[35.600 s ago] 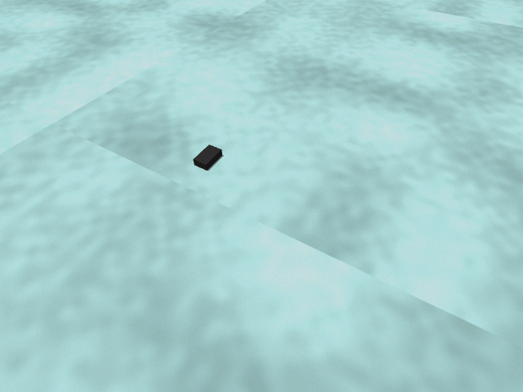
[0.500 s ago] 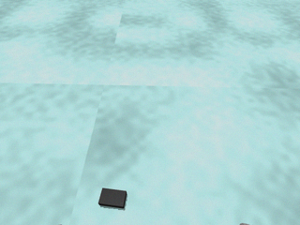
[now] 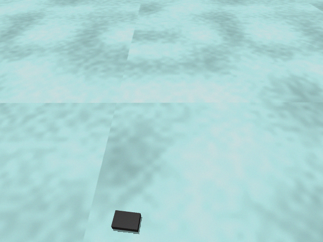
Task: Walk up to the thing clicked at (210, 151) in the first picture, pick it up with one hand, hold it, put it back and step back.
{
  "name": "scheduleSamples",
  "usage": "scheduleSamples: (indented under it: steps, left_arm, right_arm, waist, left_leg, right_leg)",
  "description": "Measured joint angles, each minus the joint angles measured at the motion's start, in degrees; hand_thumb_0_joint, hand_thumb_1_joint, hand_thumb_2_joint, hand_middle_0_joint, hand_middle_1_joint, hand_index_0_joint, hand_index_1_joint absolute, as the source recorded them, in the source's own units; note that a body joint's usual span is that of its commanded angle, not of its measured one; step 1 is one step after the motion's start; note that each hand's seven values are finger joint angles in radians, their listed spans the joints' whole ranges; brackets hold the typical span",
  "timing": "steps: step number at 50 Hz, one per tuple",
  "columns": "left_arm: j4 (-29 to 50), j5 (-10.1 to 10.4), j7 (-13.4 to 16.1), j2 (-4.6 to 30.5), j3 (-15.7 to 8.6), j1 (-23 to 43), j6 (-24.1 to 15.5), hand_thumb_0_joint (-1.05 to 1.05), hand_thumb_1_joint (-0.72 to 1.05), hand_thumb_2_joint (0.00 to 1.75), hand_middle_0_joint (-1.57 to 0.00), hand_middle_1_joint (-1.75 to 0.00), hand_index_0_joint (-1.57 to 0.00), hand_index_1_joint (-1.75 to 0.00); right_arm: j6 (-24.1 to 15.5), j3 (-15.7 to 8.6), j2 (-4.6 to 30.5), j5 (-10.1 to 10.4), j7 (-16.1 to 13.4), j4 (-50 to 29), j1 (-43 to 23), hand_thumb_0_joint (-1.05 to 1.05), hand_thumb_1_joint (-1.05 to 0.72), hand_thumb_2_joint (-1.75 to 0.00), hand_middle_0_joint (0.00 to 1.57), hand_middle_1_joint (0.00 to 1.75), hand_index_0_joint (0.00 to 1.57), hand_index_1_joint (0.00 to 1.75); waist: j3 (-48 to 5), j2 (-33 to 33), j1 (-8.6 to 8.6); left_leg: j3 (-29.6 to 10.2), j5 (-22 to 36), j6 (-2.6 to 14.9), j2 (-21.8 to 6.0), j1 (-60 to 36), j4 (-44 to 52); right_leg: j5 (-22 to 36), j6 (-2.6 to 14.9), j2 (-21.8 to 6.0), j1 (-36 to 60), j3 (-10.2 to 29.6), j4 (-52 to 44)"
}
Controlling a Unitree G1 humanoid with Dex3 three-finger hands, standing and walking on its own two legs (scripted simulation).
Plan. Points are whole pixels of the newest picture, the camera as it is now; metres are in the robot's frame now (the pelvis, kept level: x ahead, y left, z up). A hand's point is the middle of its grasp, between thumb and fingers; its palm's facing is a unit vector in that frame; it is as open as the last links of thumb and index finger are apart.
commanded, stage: stand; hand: left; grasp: from above
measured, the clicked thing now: (126, 220) +0.42 +0.22 -0.76
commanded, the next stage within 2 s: step back in 1.68 s
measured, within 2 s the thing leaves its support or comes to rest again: neither
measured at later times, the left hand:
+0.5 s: hand out of the picture +0.06 +0.22 -0.16, palm faces +0.02 -0.95 -0.32, open 7.4 cm
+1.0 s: hand out of the picture +0.08 +0.21 -0.16, palm faces +0.01 -0.96 -0.29, open 7.4 cm
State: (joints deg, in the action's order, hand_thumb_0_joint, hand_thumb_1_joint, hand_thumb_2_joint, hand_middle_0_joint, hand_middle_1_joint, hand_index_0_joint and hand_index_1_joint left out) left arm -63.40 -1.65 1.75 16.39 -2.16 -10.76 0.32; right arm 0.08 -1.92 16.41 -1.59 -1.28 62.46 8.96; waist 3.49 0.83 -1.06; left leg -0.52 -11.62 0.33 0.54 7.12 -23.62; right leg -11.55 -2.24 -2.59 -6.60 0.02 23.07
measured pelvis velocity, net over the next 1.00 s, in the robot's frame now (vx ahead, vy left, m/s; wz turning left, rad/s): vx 0.02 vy -0.01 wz -0.02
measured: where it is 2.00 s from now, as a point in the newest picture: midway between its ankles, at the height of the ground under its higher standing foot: outside the picture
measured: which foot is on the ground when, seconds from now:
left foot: down 0.00-1.00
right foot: down 0.00-1.00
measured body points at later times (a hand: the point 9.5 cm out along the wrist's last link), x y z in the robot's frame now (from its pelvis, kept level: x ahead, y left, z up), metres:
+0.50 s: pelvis +0.01 -0.02 +0.00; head +0.01 -0.02 +0.45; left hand +0.05 +0.27 -0.14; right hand +0.06 -0.30 -0.14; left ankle +0.02 +0.12 -0.74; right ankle +0.02 -0.14 -0.74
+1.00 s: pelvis +0.02 -0.01 +0.00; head +0.03 -0.02 +0.45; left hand +0.08 +0.26 -0.14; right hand +0.07 -0.28 -0.14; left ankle +0.02 +0.12 -0.74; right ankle +0.02 -0.14 -0.74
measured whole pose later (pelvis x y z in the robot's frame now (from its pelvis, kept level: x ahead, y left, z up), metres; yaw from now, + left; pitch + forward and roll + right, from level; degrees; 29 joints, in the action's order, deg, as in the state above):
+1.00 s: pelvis +0.02 -0.01 +0.00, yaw -1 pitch -3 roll +0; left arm -66.7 -0.6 1.0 14.7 -1.4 -7.7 0.1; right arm -0.1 0.0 15.6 -0.9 -1.1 65.8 8.3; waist 3.4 0.7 -0.2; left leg 0.0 -11.4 -0.8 -1.0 5.0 -19.6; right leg -11.1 -1.2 -1.1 -4.9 0.4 19.1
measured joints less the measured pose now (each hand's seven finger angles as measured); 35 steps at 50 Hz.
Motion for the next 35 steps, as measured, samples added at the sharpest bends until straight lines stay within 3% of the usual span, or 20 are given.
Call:
scheduleSamples:
  steps: [16, 35]
  left_arm:
    - [-2.4, 0.4, -0.5, 0.4, 0.2, 1.0, -0.4, 0.0, 0.9, 0.9, -0.2, -0.3, -0.2, -0.3]
    - [-2.9, 1.0, -0.8, -0.7, 0.6, 3.2, -0.4, 0.0, 0.9, 0.9, -0.2, -0.3, -0.2, -0.3]
  right_arm:
    - [0.2, 0.3, 1.6, 0.3, 0.5, 2.1, 0.0, 0.0, -0.91, -0.9, 0.2, 0.3, 0.21, 0.3]
    - [-0.1, 1.8, 0.4, 0.7, 0.2, 2.9, -0.6, 0.0, -0.91, -0.9, 0.2, 0.3, 0.21, 0.3]
  waist:
    - [0.6, 0.4, 0.57]
    - [0.1, 0.0, 0.85]
  left_leg:
    - [-0.5, 1.1, -1.07, -1.2, -0.3, 1.9]
    - [0.1, 0.6, -1.32, -1.7, -1.6, 3.7]
  right_leg:
    - [1.2, 1.04, 1.2, 0.4, -0.6, -2.1]
    - [0.9, 1.26, 1.7, 1.5, 0.0, -3.8]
